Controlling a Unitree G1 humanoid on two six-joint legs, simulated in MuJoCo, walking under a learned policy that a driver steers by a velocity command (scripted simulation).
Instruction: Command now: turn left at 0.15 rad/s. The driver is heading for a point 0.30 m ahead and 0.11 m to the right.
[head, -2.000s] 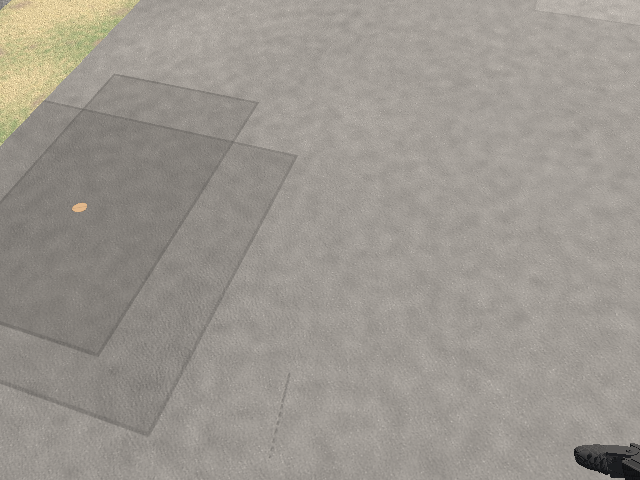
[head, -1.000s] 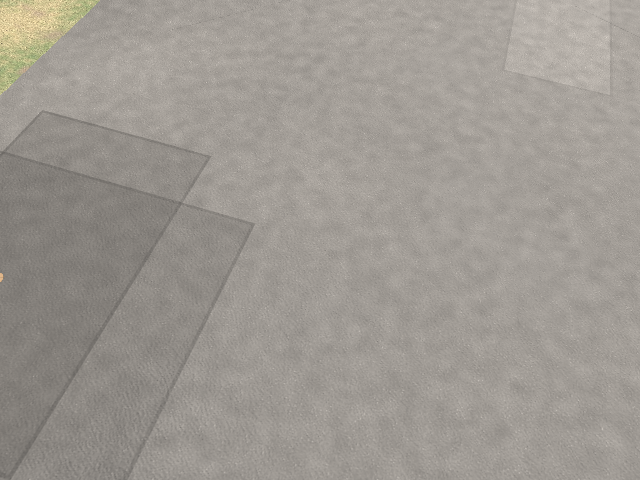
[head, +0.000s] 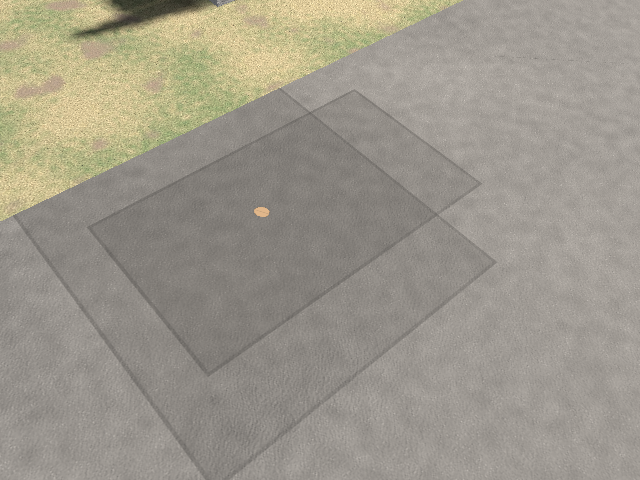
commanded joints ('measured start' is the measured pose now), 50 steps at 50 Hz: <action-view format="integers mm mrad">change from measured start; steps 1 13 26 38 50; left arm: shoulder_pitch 14 3 18 25 58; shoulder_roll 58 73 48 34 21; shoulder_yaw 12 -6 -29 -37 -44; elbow -41 1 96 168 215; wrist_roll -3 8 10 9 8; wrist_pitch -9 -36 -50 -45 -42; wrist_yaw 5 -8 7 11 17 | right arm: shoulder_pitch -44 -39 1 20 30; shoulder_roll -126 -119 -102 -106 -93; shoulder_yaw -34 -25 -31 -27 -17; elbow -42 69 192 299 371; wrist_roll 0 -9 5 10 13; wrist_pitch -22 -25 -9 -11 -12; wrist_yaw -9 2 -20 -30 -32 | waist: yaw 0 -18 -6 -9 -10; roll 184 -34 49 47 48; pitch -117 -74 -52 -45 -36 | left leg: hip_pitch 102 64 70 82 73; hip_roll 218 42 51 51 47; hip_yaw -166 -74 -71 -60 -51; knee -135 -55 -60 -63 -69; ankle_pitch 414 16 150 169 154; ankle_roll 168 -7 -9 -12 -13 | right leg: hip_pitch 6 204 228 227 217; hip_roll -21 -54 -14 6 16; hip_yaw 31 75 42 27 19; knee -52 -579 -580 -589 -592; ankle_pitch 75 317 343 346 334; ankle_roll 14 -110 -80 -79 -78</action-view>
